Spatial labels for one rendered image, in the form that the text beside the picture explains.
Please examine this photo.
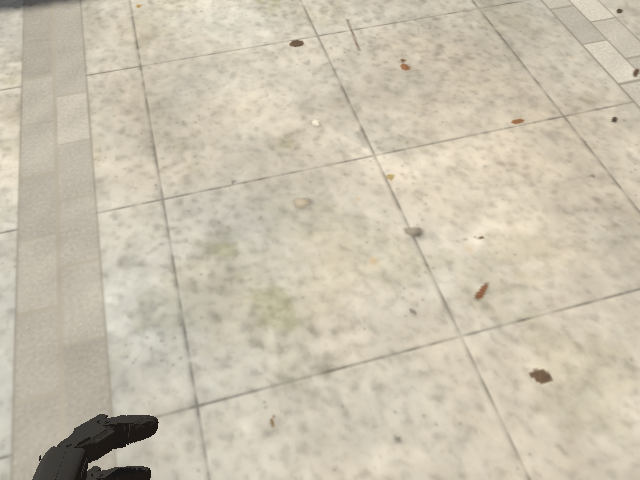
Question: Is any left robot hand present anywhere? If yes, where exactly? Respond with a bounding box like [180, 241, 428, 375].
[32, 414, 159, 480]

